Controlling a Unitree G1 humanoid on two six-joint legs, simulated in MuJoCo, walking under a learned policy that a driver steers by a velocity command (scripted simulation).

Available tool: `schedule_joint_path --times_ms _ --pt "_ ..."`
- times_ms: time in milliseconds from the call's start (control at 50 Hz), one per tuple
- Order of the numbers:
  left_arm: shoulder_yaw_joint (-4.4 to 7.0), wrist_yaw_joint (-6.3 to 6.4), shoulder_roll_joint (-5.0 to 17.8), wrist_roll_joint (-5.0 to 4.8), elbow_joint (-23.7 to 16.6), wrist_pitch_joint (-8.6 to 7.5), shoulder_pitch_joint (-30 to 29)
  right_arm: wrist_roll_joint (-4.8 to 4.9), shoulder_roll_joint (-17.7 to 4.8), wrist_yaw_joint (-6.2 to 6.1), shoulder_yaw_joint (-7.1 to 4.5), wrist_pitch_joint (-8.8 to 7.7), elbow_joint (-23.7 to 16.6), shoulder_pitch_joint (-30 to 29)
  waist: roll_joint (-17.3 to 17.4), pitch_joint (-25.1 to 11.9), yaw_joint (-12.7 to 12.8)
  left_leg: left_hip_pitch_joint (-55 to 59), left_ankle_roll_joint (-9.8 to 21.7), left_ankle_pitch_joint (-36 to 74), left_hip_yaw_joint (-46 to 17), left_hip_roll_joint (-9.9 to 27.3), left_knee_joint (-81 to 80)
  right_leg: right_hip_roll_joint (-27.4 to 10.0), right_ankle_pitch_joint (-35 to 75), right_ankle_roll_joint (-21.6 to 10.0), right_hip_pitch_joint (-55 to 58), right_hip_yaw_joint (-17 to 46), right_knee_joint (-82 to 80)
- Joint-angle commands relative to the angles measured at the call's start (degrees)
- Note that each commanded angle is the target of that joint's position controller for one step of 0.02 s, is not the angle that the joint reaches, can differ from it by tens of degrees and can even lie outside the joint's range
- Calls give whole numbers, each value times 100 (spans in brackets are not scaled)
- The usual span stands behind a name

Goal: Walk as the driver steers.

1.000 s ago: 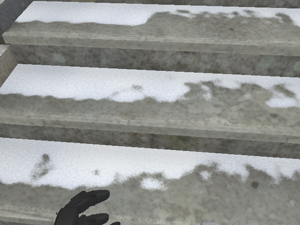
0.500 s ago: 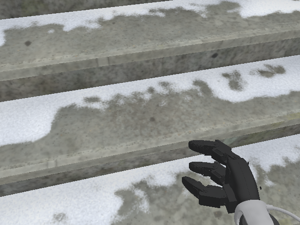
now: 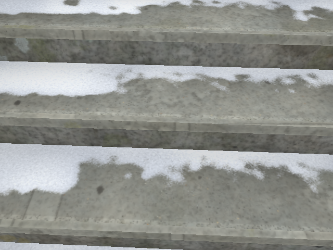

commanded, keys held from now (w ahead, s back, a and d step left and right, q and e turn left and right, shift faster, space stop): w+q+shift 0.06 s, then q+shift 0.10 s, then e+shift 0.52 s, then w+e+shift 0.32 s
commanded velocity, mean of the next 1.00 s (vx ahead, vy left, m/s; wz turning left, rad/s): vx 0.44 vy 0.00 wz -0.25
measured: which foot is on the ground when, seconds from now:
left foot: up 0.00-0.20, down 0.22-0.80, up 0.82-1.00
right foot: down 0.00-0.20, up 0.22-0.74, down 0.76-1.00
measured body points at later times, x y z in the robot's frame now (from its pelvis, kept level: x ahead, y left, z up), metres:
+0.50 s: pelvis +0.32 +0.05 +0.21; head +0.33 +0.05 +0.66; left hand +0.45 +0.25 +0.09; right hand +0.30 -0.18 +0.06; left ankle +0.33 +0.11 -0.53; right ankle +0.40 -0.11 -0.17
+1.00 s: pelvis +0.54 -0.01 +0.32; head +0.52 +0.00 +0.77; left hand +0.60 +0.23 +0.17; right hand +0.66 -0.27 +0.25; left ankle +0.54 +0.15 -0.16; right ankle +0.54 -0.08 -0.37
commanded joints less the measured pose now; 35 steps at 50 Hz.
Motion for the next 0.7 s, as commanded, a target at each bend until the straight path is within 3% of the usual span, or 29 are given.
schedule_joint_path --times_ms 20,40,60,80,100,120,140,160,180,200,220,240,260,280,300,320,340,360,380,400,440,480,500,520,540,600,640,680,700 --pt "-178 -152 -520 99 721 -309 602 166 1093 -41 626 203 -1187 -1227 -596 1535 -148 -2968 111 -1413 -144 387 969 -1571 1256 -356 779 1341 -3579" --pt "-148 -162 -390 133 890 -359 584 219 1077 -145 619 284 -1364 -1540 -821 1611 -226 -3032 135 -1828 -38 320 1336 -1719 1500 -342 647 1003 -4009" --pt "-160 -164 -248 108 969 -344 422 227 947 -198 629 335 -1519 -1842 -583 1679 -395 -2910 182 -1826 -42 345 702 -1508 1422 -123 431 396 -4345" --pt "-188 -143 -232 82 1080 -334 530 168 910 -277 615 388 -1595 -2138 -490 1899 -363 -3153 171 -1906 217 226 652 -1468 2821 -106 553 102 -4359" --pt "-199 -154 -88 57 1163 -290 552 106 936 -321 709 392 -1874 -2408 -402 2018 -604 -2870 169 -1971 527 381 -670 -1122 3481 49 354 -439 -4517" --pt "-130 -59 204 -10 1053 -221 389 53 583 -315 648 423 -1730 -2087 -213 1930 -744 -1644 -42 -1962 1393 170 -2012 -701 4785 -221 -217 -877 -4625" --pt "-49 54 726 -247 896 -176 305 77 460 -166 691 471 -1582 -1617 -123 880 -959 861 -60 -905 1692 111 -3405 -467 5658 -405 -769 -1160 -4738" --pt "77 182 1375 -510 477 -274 290 67 27 -110 511 472 -1166 -895 -430 -267 -966 2570 -214 -485 2056 -431 -3583 -672 9230 -654 -295 -885 -3967" --pt "282 172 2152 -529 247 -390 248 216 -178 -133 406 497 -948 196 -1028 -1070 -1379 3336 -208 -455 1735 -385 -4295 -940 10670 -685 589 -583 -2785" --pt "434 -931 2949 726 741 -161 -573 429 220 242 680 977 -1297 1519 -1877 -1806 -2999 5649 -37 1585 499 -696 -6107 -2027 13187 -1122 -1130 386 -1644" --pt "517 -1134 2008 936 247 -2 -1347 463 -500 157 339 955 42 3024 -205 -2187 -2574 7263 299 3716 -486 -194 -8897 -1024 7277 -532 -1719 235 1319" --pt "204 -1528 778 541 506 123 1612 147 -1892 199 153 1049 454 3008 1017 -4486 -655 7829 1782 8118 -3504 1472 -8178 235 1780 -534 -1109 1421 4627" --pt "382 -1300 1264 -109 499 120 2159 -141 -2167 270 -67 877 444 2501 224 -2759 -670 6302 1295 6184 -5032 2061 -9263 913 2420 -433 -2187 3329 6070" --pt "320 -998 1119 -196 315 57 1572 -58 -1734 353 -24 744 832 1635 300 -1085 -481 4987 941 5226 -3480 1919 -9032 1168 2343 -440 -3618 2985 7644" --pt "228 -745 736 -192 121 90 1362 -8 -1094 454 231 564 1120 919 316 -1095 39 4588 796 4705 -2964 1932 -9146 1184 2392 -698 -4078 3082 8356" --pt "-191 -202 -544 261 -448 72 791 350 94 81 397 170 1064 170 -675 -662 942 3431 -24 1940 -1363 1197 -8744 515 1931 -459 -2755 2384 6916" --pt "-334 -380 -433 -116 46 314 1222 -203 557 468 768 213 1148 -1051 -681 -199 1170 2251 64 2709 -879 1422 -9220 390 2420 -960 -3793 2739 7293" --pt "-273 -452 -108 -144 61 344 1327 -292 885 525 809 125 891 -1182 -674 -133 1212 1953 22 2592 -490 1425 -9550 132 1971 -837 -3539 2428 6906" --pt "-329 -466 -278 -180 -4 307 1255 -270 899 429 875 7 855 -1304 -497 -218 1378 1647 -62 2183 -3 1245 -9752 44 1713 -657 -3595 2133 6685" --pt "-418 -583 -365 -282 -80 318 941 -345 488 291 753 8 1020 -638 -85 -200 1044 1725 107 1859 68 1173 -9882 225 1193 -566 -3870 1732 7990" --pt "-525 -616 -359 -301 -192 291 366 -553 207 92 729 3 1258 183 62 25 645 2173 64 437 195 1154 -10004 341 1310 -603 -4896 1751 8524" --pt "-583 -557 -267 -297 -493 299 -294 -605 -48 76 701 20 1322 714 15 303 382 2475 131 -105 287 1313 -10175 306 1649 -633 -5425 1587 8290" --pt "-549 -520 1 -224 -757 316 -709 -586 -115 123 727 26 1328 867 -275 223 359 2580 29 -310 397 1397 -10187 50 2336 -507 -5444 1489 7033" --pt "-583 -506 -14 -171 -842 336 -993 -569 -218 125 706 2 1336 1158 -33 320 156 2819 99 -118 417 1460 -10355 -76 2544 -415 -5589 1349 6584" --pt "-626 -487 -104 -115 -871 375 -1099 -547 -272 87 700 4 1410 1428 211 338 43 3216 250 281 344 1620 -10459 -117 2617 -327 -5862 1218 6418" --pt "-698 -528 -340 -25 -913 607 -1452 -562 -410 162 692 -1 1554 1792 162 472 -27 4446 486 1760 381 2198 -10687 -472 2208 -349 -6434 936 5646" --pt "-720 -657 -539 69 -877 653 -1412 -320 -434 75 677 -174 1369 1477 143 366 211 4434 330 4063 1071 2143 -10636 -488 1681 -345 -5296 571 5067" --pt "-676 -754 -385 8 -1053 745 -1473 -148 -856 36 567 -284 1134 786 27 189 659 3352 128 6604 1765 1914 -10512 -255 1499 -534 -3013 96 3761" --pt "-643 -766 -315 -43 -1135 828 -1505 -109 -1029 73 529 -309 1192 927 362 89 707 3222 251 7377 1693 2092 -10456 -7 1390 -502 -2361 -57 3504"
Keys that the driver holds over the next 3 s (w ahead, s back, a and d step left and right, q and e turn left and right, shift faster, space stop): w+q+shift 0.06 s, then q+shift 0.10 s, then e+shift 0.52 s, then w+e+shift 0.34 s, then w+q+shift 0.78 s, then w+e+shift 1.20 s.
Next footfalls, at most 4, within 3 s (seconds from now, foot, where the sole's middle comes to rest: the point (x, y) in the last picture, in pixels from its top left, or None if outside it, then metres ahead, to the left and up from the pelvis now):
0.22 left None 0.37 0.11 -0.57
0.76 right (195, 202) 0.58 -0.09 -0.41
1.32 left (156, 92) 0.94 0.02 -0.25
1.74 right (192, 9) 1.28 -0.14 -0.09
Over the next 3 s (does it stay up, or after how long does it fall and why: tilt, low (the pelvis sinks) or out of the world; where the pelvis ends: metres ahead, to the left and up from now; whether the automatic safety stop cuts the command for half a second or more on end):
stays up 2.14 -0.02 1.11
